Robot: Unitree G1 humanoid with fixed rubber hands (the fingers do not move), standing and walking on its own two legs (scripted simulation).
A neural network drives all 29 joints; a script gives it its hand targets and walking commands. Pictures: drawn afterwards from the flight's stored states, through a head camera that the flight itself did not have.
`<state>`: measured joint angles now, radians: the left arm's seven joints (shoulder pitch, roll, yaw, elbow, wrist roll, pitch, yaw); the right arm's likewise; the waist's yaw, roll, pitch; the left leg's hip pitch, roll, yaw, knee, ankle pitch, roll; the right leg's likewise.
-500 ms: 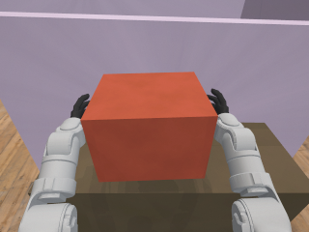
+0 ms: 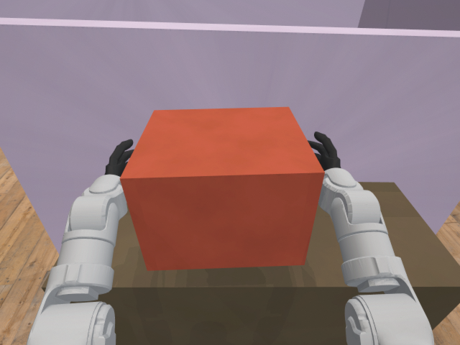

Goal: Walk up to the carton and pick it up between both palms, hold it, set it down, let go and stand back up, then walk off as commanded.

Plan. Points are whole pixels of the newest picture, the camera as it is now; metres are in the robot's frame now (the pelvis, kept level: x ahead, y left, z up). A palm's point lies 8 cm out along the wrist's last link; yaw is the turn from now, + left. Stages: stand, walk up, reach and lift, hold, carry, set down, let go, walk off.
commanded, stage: hold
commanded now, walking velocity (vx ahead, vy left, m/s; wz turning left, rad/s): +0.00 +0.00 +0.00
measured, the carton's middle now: (223, 182) +0.39 +0.02 +0.15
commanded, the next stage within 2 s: set down in 0.80 s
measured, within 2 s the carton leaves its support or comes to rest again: neither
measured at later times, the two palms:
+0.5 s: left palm (116, 183) +0.35 +0.20 +0.17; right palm (327, 173) +0.36 -0.17 +0.19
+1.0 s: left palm (110, 179) +0.35 +0.21 +0.18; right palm (322, 170) +0.37 -0.16 +0.20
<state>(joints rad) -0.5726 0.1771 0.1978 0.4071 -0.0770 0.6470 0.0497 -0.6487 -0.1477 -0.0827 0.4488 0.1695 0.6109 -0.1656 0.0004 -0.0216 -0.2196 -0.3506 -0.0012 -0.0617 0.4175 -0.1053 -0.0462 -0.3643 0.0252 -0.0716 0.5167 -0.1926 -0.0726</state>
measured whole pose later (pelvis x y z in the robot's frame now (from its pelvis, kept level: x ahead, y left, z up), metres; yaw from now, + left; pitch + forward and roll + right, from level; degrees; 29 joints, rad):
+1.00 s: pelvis +0.00 +0.00 +0.00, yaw +0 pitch +1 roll +1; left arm -0.59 0.16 0.26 0.41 -0.02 0.64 0.02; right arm -0.68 -0.13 -0.08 0.52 0.13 0.55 -0.15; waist 0.00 -0.04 -0.22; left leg -0.33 0.00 -0.06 0.42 -0.11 -0.05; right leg -0.34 0.03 -0.07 0.51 -0.19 -0.07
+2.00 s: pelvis +0.03 +0.01 +0.00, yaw +0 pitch +2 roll +1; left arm -0.48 0.13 0.24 0.54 0.06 0.25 -0.01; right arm -0.55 -0.04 -0.16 0.64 0.01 0.16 -0.09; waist 0.00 -0.05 -0.08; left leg -0.31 0.00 -0.06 0.41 -0.14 -0.04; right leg -0.30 0.03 -0.07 0.47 -0.21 -0.06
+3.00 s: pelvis +0.06 +0.01 +0.01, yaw +0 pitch +6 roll +1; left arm -0.48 0.14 0.24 0.93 0.04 -0.16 0.00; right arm -0.52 -0.04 -0.16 0.85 -0.05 -0.10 -0.09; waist 0.00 -0.05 -0.08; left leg -0.33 0.00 -0.06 0.41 -0.19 -0.04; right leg -0.32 0.03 -0.07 0.47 -0.25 -0.06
